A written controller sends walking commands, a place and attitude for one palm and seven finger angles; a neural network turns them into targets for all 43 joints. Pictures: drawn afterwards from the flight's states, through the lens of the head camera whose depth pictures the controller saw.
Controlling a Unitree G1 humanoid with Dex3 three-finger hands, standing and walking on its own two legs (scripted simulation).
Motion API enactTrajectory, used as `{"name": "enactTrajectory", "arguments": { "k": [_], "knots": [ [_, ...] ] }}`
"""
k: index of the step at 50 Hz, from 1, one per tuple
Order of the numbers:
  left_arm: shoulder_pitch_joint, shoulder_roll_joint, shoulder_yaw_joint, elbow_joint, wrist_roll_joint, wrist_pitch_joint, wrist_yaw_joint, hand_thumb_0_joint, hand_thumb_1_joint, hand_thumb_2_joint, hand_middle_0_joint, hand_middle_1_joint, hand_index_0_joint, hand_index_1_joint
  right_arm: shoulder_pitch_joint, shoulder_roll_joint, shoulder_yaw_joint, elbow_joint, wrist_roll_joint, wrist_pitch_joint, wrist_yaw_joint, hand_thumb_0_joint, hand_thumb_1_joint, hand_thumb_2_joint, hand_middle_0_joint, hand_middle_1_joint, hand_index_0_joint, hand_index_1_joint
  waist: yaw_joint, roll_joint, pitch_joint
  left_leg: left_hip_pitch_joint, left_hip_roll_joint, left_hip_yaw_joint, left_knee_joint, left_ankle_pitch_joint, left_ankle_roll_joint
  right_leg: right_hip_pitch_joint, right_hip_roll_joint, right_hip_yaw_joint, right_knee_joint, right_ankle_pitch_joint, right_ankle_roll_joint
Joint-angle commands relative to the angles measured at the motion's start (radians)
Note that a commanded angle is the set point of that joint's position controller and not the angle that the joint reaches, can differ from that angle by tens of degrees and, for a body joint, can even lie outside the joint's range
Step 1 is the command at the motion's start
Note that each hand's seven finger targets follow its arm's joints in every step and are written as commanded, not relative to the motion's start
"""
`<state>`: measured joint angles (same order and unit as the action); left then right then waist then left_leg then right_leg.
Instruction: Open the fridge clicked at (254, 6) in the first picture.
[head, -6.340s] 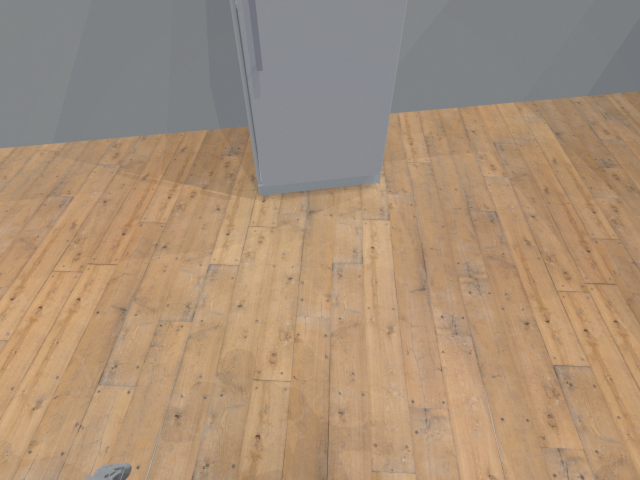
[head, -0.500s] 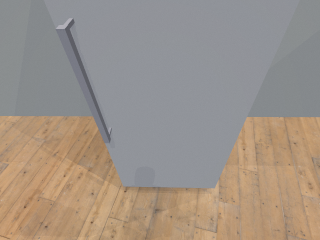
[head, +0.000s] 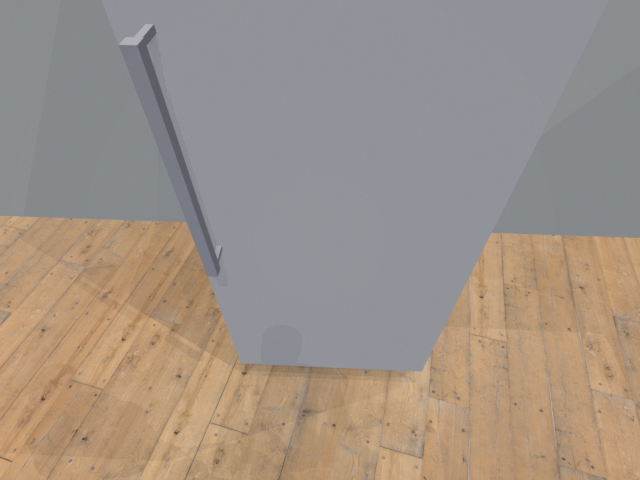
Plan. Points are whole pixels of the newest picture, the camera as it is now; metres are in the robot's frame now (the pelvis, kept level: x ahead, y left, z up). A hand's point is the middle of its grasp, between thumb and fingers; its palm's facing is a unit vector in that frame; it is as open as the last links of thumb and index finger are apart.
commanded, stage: come to a stop and stand still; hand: left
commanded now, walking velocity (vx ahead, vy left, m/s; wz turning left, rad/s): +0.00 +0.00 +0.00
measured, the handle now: (188, 179) +0.50 +0.23 +0.09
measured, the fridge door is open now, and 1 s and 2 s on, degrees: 0 0 0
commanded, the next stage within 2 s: look again from close up in 0.60 s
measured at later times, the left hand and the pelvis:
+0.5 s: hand out of the picture -0.01 +0.22 -0.18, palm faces +0.05 -0.98 -0.21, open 7.4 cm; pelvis -0.01 +0.03 +0.00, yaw +1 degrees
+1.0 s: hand out of the picture -0.02 +0.19 -0.18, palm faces +0.04 -0.99 -0.16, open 7.4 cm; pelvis -0.01 +0.03 +0.00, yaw +1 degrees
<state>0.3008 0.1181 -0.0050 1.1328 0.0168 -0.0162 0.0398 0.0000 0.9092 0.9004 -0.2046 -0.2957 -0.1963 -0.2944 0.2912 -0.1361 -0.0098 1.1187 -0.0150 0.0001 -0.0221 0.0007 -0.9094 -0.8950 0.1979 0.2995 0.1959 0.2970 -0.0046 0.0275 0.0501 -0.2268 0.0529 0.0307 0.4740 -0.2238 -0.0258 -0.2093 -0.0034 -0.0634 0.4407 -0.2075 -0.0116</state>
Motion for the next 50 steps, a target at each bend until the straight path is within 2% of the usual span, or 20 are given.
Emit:
{"name": "enactTrajectory", "arguments": {
  "k": [1, 2, 4, 6, 7, 9, 11, 14, 17, 19, 22, 24, 27, 28, 33, 38, 41, 44, 47, 50],
  "knots": [
    [0.063, 0.143, 0.021, -0.055, -0.006, -0.034, 0.014, 0.000, 0.900, 0.900, -0.200, -0.300, -0.200, -0.300, 0.071, -0.078, -0.010, -0.089, 0.006, -0.037, -0.007, 0.000, -0.900, -0.900, 0.200, 0.300, 0.200, 0.300, -0.013, -0.090, -0.152, 0.024, 0.026, -0.031, 0.007, 0.072, 0.027, 0.075, -0.164, 0.103, -0.002, 0.307, -0.035],
    [0.052, 0.135, 0.019, -0.061, -0.003, -0.026, 0.010, 0.000, 0.900, 0.900, -0.200, -0.300, -0.200, -0.300, 0.059, -0.082, -0.012, -0.095, 0.005, -0.028, -0.006, 0.000, -0.900, -0.900, 0.200, 0.300, 0.200, 0.300, -0.013, -0.100, -0.069, -0.001, 0.023, -0.036, -0.007, 0.034, 0.028, 0.006, -0.153, 0.104, -0.038, 0.125, -0.033],
    [0.039, 0.133, 0.018, -0.076, 0.003, -0.015, 0.007, 0.000, 0.900, 0.900, -0.200, -0.300, -0.200, -0.300, 0.051, -0.093, -0.012, -0.109, 0.001, -0.023, -0.002, 0.000, -0.900, -0.900, 0.200, 0.300, 0.200, 0.300, -0.011, -0.065, 0.059, -0.050, 0.031, -0.059, -0.042, 0.006, 0.035, -0.088, -0.122, 0.099, -0.065, -0.091, -0.028],
    [0.051, 0.134, 0.019, -0.089, 0.005, -0.009, 0.005, 0.000, 0.900, 0.900, -0.200, -0.300, -0.200, -0.300, 0.045, -0.108, -0.014, -0.122, -0.001, -0.021, 0.001, 0.000, -0.900, -0.900, 0.200, 0.300, 0.200, 0.300, -0.007, -0.020, 0.099, -0.097, 0.029, -0.082, -0.084, -0.087, 0.040, -0.114, -0.107, 0.102, -0.069, -0.190, -0.025],
    [0.055, 0.136, 0.021, -0.095, 0.005, -0.005, 0.004, 0.000, 0.900, 0.900, -0.200, -0.300, -0.200, -0.300, 0.043, -0.114, -0.017, -0.129, -0.003, -0.018, 0.002, 0.000, -0.900, -0.900, 0.200, 0.300, 0.200, 0.300, -0.006, -0.027, 0.102, -0.120, 0.029, -0.095, -0.102, -0.143, 0.043, -0.112, -0.099, 0.100, -0.065, -0.214, -0.023],
    [0.070, 0.139, 0.022, -0.105, 0.007, -0.006, 0.003, 0.000, 0.900, 0.900, -0.200, -0.300, -0.200, -0.300, 0.037, -0.122, -0.017, -0.139, -0.003, -0.023, 0.001, 0.000, -0.900, -0.900, 0.200, 0.300, 0.200, 0.300, 0.002, 0.002, 0.067, -0.122, 0.032, -0.106, -0.116, -0.130, 0.048, -0.069, -0.098, 0.092, -0.049, -0.154, -0.020],
    [0.070, 0.139, 0.022, -0.114, 0.005, -0.004, 0.000, 0.000, 0.900, 0.900, -0.200, -0.300, -0.200, -0.300, 0.035, -0.131, -0.018, -0.146, -0.003, -0.024, 0.001, 0.000, -0.900, -0.900, 0.200, 0.300, 0.200, 0.300, 0.002, -0.022, 0.057, -0.129, 0.036, -0.115, -0.130, -0.157, 0.050, -0.058, -0.096, 0.087, -0.047, -0.153, -0.018],
    [0.071, 0.147, 0.022, -0.126, 0.007, -0.003, -0.002, 0.000, 0.900, 0.900, -0.200, -0.300, -0.200, -0.300, 0.023, -0.148, -0.019, -0.154, -0.002, -0.027, 0.002, 0.000, -0.900, -0.900, 0.200, 0.300, 0.200, 0.300, 0.008, -0.007, 0.055, -0.144, 0.042, -0.127, -0.151, -0.171, 0.055, -0.038, -0.097, 0.080, -0.040, -0.118, -0.015],
    [0.072, 0.152, 0.022, -0.133, 0.006, -0.002, -0.005, 0.000, 0.900, 0.900, -0.200, -0.300, -0.200, -0.300, 0.018, -0.158, -0.019, -0.156, -0.003, -0.027, 0.003, 0.000, -0.900, -0.900, 0.200, 0.300, 0.200, 0.300, 0.009, -0.017, 0.045, -0.144, 0.040, -0.132, -0.158, -0.177, 0.055, -0.028, -0.099, 0.081, -0.046, -0.113, -0.013],
    [0.068, 0.159, 0.023, -0.136, 0.005, -0.003, -0.005, 0.000, 0.900, 0.900, -0.200, -0.300, -0.200, -0.300, 0.018, -0.164, -0.017, -0.152, -0.002, -0.033, 0.004, 0.000, -0.900, -0.900, 0.200, 0.300, 0.200, 0.300, 0.011, 0.004, 0.016, -0.131, 0.046, -0.139, -0.163, -0.130, 0.058, 0.005, -0.100, 0.071, -0.034, -0.055, -0.013],
    [0.065, 0.161, 0.021, -0.130, 0.004, -0.004, -0.006, 0.000, 0.900, 0.900, -0.200, -0.300, -0.200, -0.300, 0.010, -0.167, -0.016, -0.143, 0.000, -0.032, 0.005, 0.000, -0.900, -0.900, 0.200, 0.300, 0.200, 0.300, 0.012, -0.006, 0.016, -0.122, 0.046, -0.135, -0.166, -0.119, 0.056, 0.008, -0.104, 0.073, -0.043, -0.044, -0.011],
    [0.062, 0.166, 0.020, -0.128, 0.004, -0.004, -0.006, 0.000, 0.900, 0.900, -0.200, -0.300, -0.200, -0.300, 0.010, -0.168, -0.013, -0.135, 0.001, -0.034, 0.005, 0.000, -0.900, -0.900, 0.200, 0.300, 0.200, 0.300, 0.015, -0.009, -0.003, -0.108, 0.048, -0.131, -0.159, -0.067, 0.056, 0.028, -0.108, 0.067, -0.040, -0.014, -0.008],
    [0.059, 0.162, 0.017, -0.119, 0.002, -0.003, -0.007, 0.000, 0.900, 0.900, -0.200, -0.300, -0.200, -0.300, 0.007, -0.164, -0.012, -0.122, 0.002, -0.031, 0.006, 0.000, -0.900, -0.900, 0.200, 0.300, 0.200, 0.300, 0.013, -0.016, 0.022, -0.110, 0.045, -0.128, -0.166, -0.085, 0.052, 0.013, -0.111, 0.069, -0.054, -0.033, -0.005],
    [0.065, 0.165, 0.018, -0.118, 0.003, -0.004, -0.006, 0.000, 0.900, 0.900, -0.200, -0.300, -0.200, -0.300, 0.011, -0.161, -0.012, -0.119, 0.003, -0.032, 0.006, 0.000, -0.900, -0.900, 0.200, 0.300, 0.200, 0.300, 0.014, -0.027, 0.008, -0.096, 0.046, -0.128, -0.161, -0.051, 0.055, 0.025, -0.112, 0.067, -0.056, -0.013, -0.006],
    [0.067, 0.161, 0.014, -0.105, 0.003, -0.004, -0.004, 0.000, 0.900, 0.900, -0.200, -0.300, -0.200, -0.300, 0.011, -0.153, -0.008, -0.099, 0.004, -0.028, 0.007, 0.000, -0.900, -0.900, 0.200, 0.300, 0.200, 0.300, 0.013, -0.037, 0.025, -0.090, 0.042, -0.118, -0.162, -0.056, 0.050, 0.015, -0.115, 0.071, -0.070, -0.024, -0.005],
    [0.073, 0.153, 0.013, -0.091, 0.002, -0.006, -0.003, 0.000, 0.900, 0.900, -0.200, -0.300, -0.200, -0.300, 0.015, -0.144, -0.008, -0.081, 0.005, -0.027, 0.007, 0.000, -0.900, -0.900, 0.200, 0.300, 0.200, 0.300, 0.012, -0.023, 0.011, -0.074, 0.040, -0.113, -0.163, -0.044, 0.047, 0.018, -0.116, 0.073, -0.074, -0.019, -0.003],
    [0.074, 0.144, 0.013, -0.084, 0.001, -0.005, -0.004, 0.000, 0.900, 0.900, -0.200, -0.300, -0.200, -0.300, 0.011, -0.136, -0.006, -0.074, 0.005, -0.024, 0.006, 0.000, -0.900, -0.900, 0.200, 0.300, 0.200, 0.300, 0.011, -0.027, 0.033, -0.082, 0.033, -0.103, -0.162, -0.066, 0.042, 0.001, -0.119, 0.079, -0.085, -0.048, -0.004],
    [0.078, 0.138, 0.014, -0.082, 0.002, -0.006, -0.002, 0.000, 0.900, 0.900, -0.200, -0.300, -0.200, -0.300, 0.021, -0.131, -0.007, -0.070, 0.005, -0.025, 0.006, 0.000, -0.900, -0.900, 0.200, 0.300, 0.200, 0.300, 0.009, -0.041, 0.021, -0.072, 0.035, -0.099, -0.158, -0.044, 0.043, 0.007, -0.118, 0.077, -0.082, -0.031, -0.004],
    [0.082, 0.132, 0.013, -0.078, 0.001, -0.005, -0.002, 0.000, 0.900, 0.900, -0.200, -0.300, -0.200, -0.300, 0.021, -0.126, -0.007, -0.061, 0.005, -0.024, 0.005, 0.000, -0.900, -0.900, 0.200, 0.300, 0.200, 0.300, 0.010, -0.019, 0.025, -0.075, 0.036, -0.102, -0.167, -0.069, 0.042, 0.003, -0.116, 0.077, -0.082, -0.044, -0.004],
    [0.086, 0.127, 0.014, -0.075, 0.001, -0.006, -0.001, 0.000, 0.900, 0.900, -0.200, -0.300, -0.200, -0.300, 0.024, -0.117, -0.006, -0.056, 0.006, -0.024, 0.004, 0.000, -0.900, -0.900, 0.200, 0.300, 0.200, 0.300, 0.012, -0.029, 0.033, -0.078, 0.033, -0.093, -0.159, -0.050, 0.040, 0.006, -0.117, 0.078, -0.088, -0.037, -0.005]
  ]
}}
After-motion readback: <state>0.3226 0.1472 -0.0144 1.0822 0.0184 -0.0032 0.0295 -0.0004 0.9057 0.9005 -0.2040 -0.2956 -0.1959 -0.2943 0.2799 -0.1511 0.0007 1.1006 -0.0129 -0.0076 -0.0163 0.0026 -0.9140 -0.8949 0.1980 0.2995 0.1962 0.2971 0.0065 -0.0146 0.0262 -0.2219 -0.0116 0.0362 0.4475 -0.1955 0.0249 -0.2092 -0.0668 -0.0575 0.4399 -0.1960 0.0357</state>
